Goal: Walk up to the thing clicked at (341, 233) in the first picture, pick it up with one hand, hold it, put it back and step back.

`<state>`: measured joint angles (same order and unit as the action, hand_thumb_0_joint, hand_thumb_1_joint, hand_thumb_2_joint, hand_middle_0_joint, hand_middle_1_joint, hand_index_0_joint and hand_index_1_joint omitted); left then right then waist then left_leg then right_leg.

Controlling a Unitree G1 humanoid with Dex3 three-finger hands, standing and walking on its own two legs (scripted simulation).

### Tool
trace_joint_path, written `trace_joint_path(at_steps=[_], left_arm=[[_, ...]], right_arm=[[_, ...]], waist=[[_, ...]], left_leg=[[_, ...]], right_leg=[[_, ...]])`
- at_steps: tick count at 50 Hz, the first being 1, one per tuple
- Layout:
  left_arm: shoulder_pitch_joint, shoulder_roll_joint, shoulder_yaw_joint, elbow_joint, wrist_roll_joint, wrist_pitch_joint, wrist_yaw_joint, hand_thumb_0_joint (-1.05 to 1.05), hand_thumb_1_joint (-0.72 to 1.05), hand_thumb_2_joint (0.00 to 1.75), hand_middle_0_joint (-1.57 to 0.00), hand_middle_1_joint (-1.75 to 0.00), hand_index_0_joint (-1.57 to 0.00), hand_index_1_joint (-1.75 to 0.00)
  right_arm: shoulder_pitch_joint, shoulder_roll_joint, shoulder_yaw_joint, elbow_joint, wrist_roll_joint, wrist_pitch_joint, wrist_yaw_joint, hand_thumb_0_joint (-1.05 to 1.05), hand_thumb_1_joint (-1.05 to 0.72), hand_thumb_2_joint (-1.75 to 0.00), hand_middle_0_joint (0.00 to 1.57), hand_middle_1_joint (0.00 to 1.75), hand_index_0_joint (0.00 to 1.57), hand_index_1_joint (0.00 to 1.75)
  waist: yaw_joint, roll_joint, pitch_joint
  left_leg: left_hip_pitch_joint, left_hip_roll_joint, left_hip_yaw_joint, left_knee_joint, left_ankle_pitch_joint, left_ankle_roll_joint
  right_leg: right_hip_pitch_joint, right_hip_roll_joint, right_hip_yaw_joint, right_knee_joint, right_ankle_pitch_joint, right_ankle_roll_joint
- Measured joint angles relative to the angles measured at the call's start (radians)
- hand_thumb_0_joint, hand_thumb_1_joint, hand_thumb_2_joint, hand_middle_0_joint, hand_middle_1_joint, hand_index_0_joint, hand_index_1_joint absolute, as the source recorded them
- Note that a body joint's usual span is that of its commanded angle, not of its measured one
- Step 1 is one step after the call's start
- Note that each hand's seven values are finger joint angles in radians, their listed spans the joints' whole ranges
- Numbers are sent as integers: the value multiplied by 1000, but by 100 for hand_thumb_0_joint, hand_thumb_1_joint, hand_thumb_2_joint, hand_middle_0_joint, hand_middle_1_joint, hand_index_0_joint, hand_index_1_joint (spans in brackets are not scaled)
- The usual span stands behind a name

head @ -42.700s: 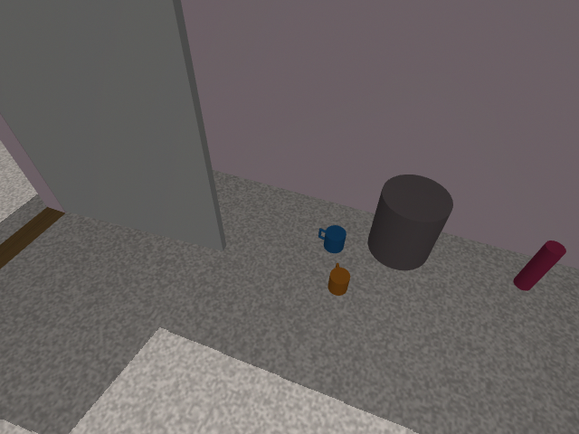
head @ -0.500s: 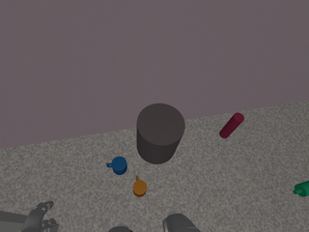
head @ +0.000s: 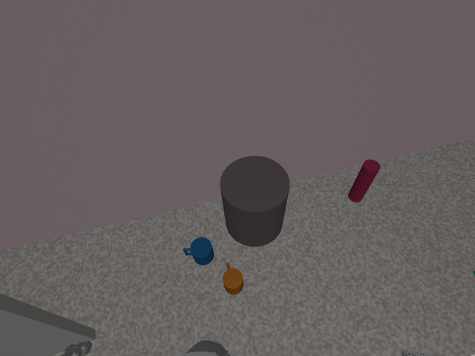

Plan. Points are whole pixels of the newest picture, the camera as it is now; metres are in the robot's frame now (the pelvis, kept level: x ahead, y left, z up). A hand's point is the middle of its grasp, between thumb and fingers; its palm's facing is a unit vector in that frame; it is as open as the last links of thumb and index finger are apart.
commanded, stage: step back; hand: left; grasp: from above
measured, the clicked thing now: (198, 251) +0.59 +0.23 -0.72
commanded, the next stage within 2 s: none
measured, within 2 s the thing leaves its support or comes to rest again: neither
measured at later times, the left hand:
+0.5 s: hand out of the picture -0.09 +0.29 -0.17, palm faces -0.01 -0.92 -0.38, open 7.4 cm
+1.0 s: hand out of the picture -0.20 +0.27 -0.15, palm faces +0.06 -0.92 -0.39, open 7.4 cm
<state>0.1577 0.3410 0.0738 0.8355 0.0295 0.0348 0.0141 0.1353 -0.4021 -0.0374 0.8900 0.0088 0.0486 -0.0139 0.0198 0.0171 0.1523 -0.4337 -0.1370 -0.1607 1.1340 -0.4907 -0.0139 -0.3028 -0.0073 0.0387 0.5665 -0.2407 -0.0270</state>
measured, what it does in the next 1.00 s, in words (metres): walks backwards: left foot, then right foot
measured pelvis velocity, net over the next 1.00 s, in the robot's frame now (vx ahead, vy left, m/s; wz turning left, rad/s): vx -0.34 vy -0.01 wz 0.05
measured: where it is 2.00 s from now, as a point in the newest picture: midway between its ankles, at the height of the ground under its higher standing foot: outside the picture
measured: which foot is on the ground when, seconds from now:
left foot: up 0.00-0.14, down 0.16-0.60, up 0.62-0.90, down 0.92-1.00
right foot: down 0.00-0.18, up 0.20-0.54, down 0.56-0.96, up 0.98-1.00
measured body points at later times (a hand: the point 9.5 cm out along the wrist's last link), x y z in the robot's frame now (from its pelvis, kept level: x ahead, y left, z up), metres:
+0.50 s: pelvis -0.16 +0.01 -0.01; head -0.10 +0.03 +0.43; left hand -0.09 +0.34 -0.14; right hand -0.02 -0.30 -0.11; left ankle -0.06 +0.14 -0.73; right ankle -0.22 -0.14 -0.69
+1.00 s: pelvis -0.34 -0.01 -0.01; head -0.27 +0.01 +0.43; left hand -0.21 +0.31 -0.13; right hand -0.26 -0.31 -0.13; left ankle -0.34 +0.10 -0.74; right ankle -0.25 -0.13 -0.72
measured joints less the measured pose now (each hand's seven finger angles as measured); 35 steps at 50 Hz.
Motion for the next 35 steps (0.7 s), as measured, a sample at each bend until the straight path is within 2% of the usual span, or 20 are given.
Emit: trace_joint_path(at_steps=[2,5,7,8,9,10,12,13,15,18,20,23,26,28,29,30,31,33,35], left_arm=[[-13,-1,-3,-24,3,-2,4,0,90,90,-21,-30,-20,-30],[-38,7,-7,-57,4,0,8,0,90,90,-21,-30,-20,-30],[-53,19,-9,-74,0,6,6,0,90,90,-21,-30,-20,-30],[-60,29,-9,-79,-3,10,4,0,90,90,-21,-30,-20,-30],[-67,44,-4,-78,-7,16,3,0,90,90,-20,-30,-20,-30],[-66,54,1,-72,-11,23,3,0,90,90,-20,-30,-20,-30],[-52,53,7,-46,-14,38,5,0,90,90,-20,-30,-20,-30],[-47,50,7,-32,-12,44,5,0,90,90,-20,-30,-20,-30],[-29,51,10,-20,-18,48,1,0,90,90,-20,-30,-20,-30],[8,60,18,-21,-22,40,-6,0,90,90,-20,-30,-20,-30],[27,66,23,-18,-19,36,-7,0,90,90,-20,-30,-20,-30],[51,75,25,-11,-16,34,-6,0,90,90,-20,-30,-20,-30],[64,73,19,4,-15,32,-8,0,90,90,-20,-30,-20,-30],[68,68,16,18,-15,24,-13,0,90,90,-20,-30,-20,-30],[59,49,15,34,-12,19,-13,0,90,90,-20,-30,-20,-30],[55,28,10,44,-6,17,-16,0,90,90,-20,-30,-20,-30],[64,15,5,42,0,16,-23,0,90,90,-20,-30,-20,-30],[91,14,-3,30,8,20,-30,0,90,90,-20,-30,-20,-30],[107,13,-4,28,10,25,-25,0,90,90,-20,-30,-20,-30]], right_arm=[[9,-14,-2,-1,-1,-2,-5,0,-90,-89,21,30,20,29],[20,-20,-6,-1,-7,-4,-7,0,-90,-89,20,30,20,29],[26,-15,-8,-1,-15,-9,-3,0,-90,-89,20,30,20,29],[25,-8,-11,1,-20,-13,-1,0,-90,-89,20,30,20,29],[15,12,-12,8,-26,-14,0,1,-90,-89,20,30,20,29],[12,30,-9,8,-34,-15,4,1,-90,-89,20,30,20,29],[22,43,2,-3,-40,-18,19,1,-90,-89,20,30,20,29],[27,46,6,-5,-42,-20,22,1,-90,-89,21,30,20,29],[31,52,12,-8,-48,-18,21,1,-90,-89,21,30,21,30],[19,58,13,-19,-45,-21,15,1,-90,-89,21,30,21,30],[4,57,10,-35,-41,-26,12,1,-90,-89,21,30,21,30],[-26,52,8,-64,-35,-30,8,1,-90,-89,21,30,21,30],[-58,38,4,-89,-36,-25,8,0,-90,-89,21,30,21,30],[-73,24,1,-99,-35,-16,10,0,-90,-89,21,30,21,30],[-82,7,-4,-95,-32,-10,9,0,-90,-89,21,30,21,30],[-82,-9,-12,-87,-28,-1,8,0,-90,-89,21,30,21,30],[-72,-14,-19,-76,-22,7,5,0,-90,-89,21,30,21,30],[-41,-2,-23,-51,-19,22,-2,0,-90,-89,21,30,21,29],[-9,1,-20,-34,-15,24,2,0,-90,-89,21,30,20,29]], waist=[[-3,8,8],[-13,8,26],[-18,-1,34],[-19,-16,42],[-9,-58,60],[2,-91,66],[-10,-87,47],[-23,-71,37],[-26,-58,17],[-9,-61,-2],[-3,-63,0],[7,-66,15],[13,-56,30],[12,-42,33],[2,1,46],[-12,50,52],[-18,69,42],[11,33,5],[26,-2,-18]], left_leg=[[32,20,6,-61,-7,-10],[100,68,51,-247,-9,-12],[154,97,81,-406,49,-4],[179,98,94,-477,124,5],[192,77,117,-494,156,15],[196,64,139,-499,164,23],[174,84,132,-486,168,34],[165,100,115,-489,178,37],[156,126,104,-526,214,37],[133,147,119,-576,268,31],[111,154,127,-586,294,29],[73,166,148,-576,320,27],[30,183,171,-546,339,15],[-7,193,177,-511,348,2],[-20,213,154,-491,352,-2],[-30,228,117,-478,352,9],[-46,211,82,-454,277,15],[-82,129,59,-305,91,6],[-95,59,42,-148,45,7]], right_leg=[[-18,-3,-13,-5,19,4],[-49,-14,-42,19,32,13],[-79,-24,-59,59,29,23],[-96,-32,-59,89,24,29],[-106,-52,-35,114,23,34],[-117,-52,-2,134,5,23],[-150,15,49,267,-187,15],[-164,53,59,362,-240,13],[-183,104,83,528,-261,8],[-173,126,114,651,-234,17],[-132,114,119,637,-232,36],[-60,79,109,521,-249,59],[24,31,65,305,-247,58],[87,10,32,133,-201,48],[103,32,9,102,-188,43],[111,57,-18,90,-169,36],[104,61,-33,91,-157,30],[68,25,-3,107,-143,16],[55,-9,25,76,-107,12]])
